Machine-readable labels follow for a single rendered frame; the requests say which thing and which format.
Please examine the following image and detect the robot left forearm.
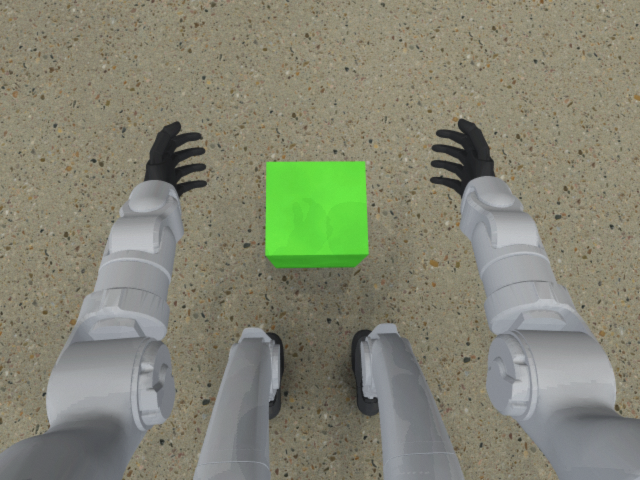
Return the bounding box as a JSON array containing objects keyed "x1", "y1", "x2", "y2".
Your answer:
[{"x1": 46, "y1": 180, "x2": 184, "y2": 423}]

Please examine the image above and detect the carton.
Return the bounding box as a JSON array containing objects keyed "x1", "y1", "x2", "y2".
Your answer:
[{"x1": 265, "y1": 161, "x2": 369, "y2": 268}]

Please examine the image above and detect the robot left upper arm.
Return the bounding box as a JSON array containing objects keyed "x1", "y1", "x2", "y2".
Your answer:
[{"x1": 0, "y1": 337, "x2": 176, "y2": 480}]

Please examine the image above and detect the robot left foot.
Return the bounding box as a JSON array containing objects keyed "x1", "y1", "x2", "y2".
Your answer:
[{"x1": 266, "y1": 332, "x2": 284, "y2": 420}]

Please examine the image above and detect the robot right upper arm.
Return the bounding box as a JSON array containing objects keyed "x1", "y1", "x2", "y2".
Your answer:
[{"x1": 486, "y1": 329, "x2": 640, "y2": 480}]

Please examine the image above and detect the robot right forearm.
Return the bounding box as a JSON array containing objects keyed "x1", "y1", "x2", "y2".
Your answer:
[{"x1": 459, "y1": 176, "x2": 616, "y2": 405}]

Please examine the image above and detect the left robot hand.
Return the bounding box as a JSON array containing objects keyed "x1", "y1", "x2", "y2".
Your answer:
[{"x1": 144, "y1": 121, "x2": 207, "y2": 197}]

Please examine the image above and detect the right robot hand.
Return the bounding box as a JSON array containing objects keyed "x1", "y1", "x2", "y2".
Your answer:
[{"x1": 430, "y1": 119, "x2": 495, "y2": 199}]

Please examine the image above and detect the right robot shin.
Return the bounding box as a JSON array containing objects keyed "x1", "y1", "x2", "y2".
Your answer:
[{"x1": 362, "y1": 323, "x2": 413, "y2": 397}]

